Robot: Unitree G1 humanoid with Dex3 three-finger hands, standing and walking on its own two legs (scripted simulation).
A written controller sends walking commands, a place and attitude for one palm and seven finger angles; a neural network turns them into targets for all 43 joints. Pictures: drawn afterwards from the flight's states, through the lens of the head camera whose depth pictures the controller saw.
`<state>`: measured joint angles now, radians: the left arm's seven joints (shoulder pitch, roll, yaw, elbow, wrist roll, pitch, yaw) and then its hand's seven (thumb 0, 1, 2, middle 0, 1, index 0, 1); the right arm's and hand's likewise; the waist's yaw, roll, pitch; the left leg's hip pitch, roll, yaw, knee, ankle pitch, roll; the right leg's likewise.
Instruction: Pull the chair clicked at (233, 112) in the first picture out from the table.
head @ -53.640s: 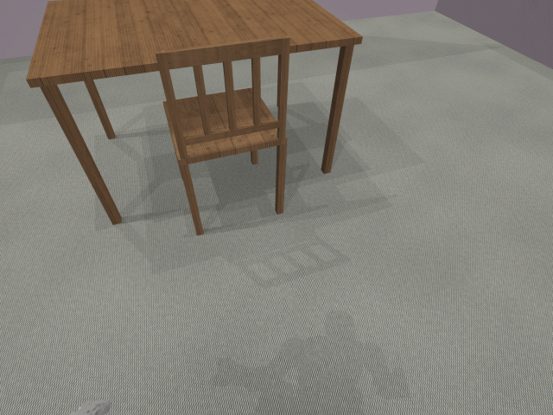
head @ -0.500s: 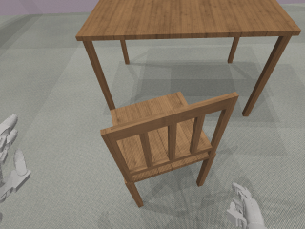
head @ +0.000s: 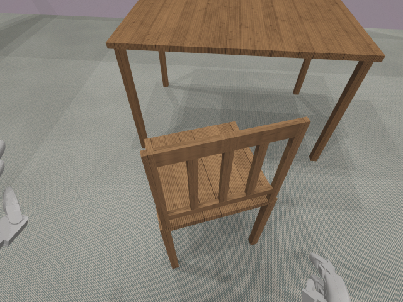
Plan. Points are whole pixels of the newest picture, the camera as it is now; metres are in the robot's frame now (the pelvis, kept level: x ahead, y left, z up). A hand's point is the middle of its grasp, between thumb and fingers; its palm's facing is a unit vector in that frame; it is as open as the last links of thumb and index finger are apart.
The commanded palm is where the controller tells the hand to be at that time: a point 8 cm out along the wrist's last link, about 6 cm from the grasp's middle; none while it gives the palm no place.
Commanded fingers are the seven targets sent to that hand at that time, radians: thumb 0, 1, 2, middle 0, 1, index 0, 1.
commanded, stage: step back with the hand held close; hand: left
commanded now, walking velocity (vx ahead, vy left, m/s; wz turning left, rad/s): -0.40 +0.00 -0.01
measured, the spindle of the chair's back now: (224, 177) +0.46 -0.03 -0.10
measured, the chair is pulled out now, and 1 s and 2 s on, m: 0.47 0.47 0.47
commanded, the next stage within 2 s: stop stepping back and stand still in 1.24 s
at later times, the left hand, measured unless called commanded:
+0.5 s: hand (22, 214) +0.20 +0.26 +0.17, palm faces +0.42 -0.74 -0.52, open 7.4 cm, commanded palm +0.14 +0.30 +0.19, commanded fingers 0.00 0.90 0.90 -0.20 -0.30 -0.20 -0.30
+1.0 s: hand out of the picture +0.12 +0.26 +0.19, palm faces +0.44 -0.74 -0.52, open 7.4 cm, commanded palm +0.06 +0.30 +0.19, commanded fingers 0.00 0.90 0.90 -0.20 -0.30 -0.20 -0.30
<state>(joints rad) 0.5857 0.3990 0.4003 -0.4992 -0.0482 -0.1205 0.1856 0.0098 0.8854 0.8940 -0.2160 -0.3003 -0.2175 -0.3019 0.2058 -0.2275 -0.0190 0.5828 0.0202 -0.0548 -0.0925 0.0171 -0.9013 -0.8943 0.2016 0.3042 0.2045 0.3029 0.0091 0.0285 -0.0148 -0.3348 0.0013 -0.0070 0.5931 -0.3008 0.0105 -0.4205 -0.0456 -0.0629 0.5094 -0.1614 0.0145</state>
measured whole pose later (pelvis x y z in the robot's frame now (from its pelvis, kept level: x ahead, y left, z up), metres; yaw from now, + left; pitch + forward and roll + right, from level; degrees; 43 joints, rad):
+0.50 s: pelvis +0.00 +0.00 +0.00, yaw +1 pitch +5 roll +0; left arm 0.60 0.45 0.47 -0.59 -0.04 -0.18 0.17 0.01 0.88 0.89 -0.22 -0.30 -0.22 -0.30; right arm 0.18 -0.17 -0.04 0.63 -0.01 -0.09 -0.08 0.02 -0.90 -0.89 0.20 0.30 0.21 0.30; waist 0.00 -0.02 -0.01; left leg -0.40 -0.01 -0.02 0.63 -0.31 0.01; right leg -0.43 -0.02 -0.02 0.65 -0.27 0.00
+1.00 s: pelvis -0.08 +0.00 +0.00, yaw +1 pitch +2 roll -1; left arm 0.56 0.46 0.48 -0.61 -0.05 -0.22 0.16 0.01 0.89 0.89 -0.22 -0.30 -0.22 -0.30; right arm 0.15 -0.15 -0.03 0.64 -0.01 -0.16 -0.05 0.02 -0.90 -0.89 0.20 0.30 0.21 0.30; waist 0.03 0.00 0.06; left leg -0.37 0.05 -0.01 0.55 -0.21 -0.02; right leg -0.36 0.00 -0.02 0.64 -0.30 -0.01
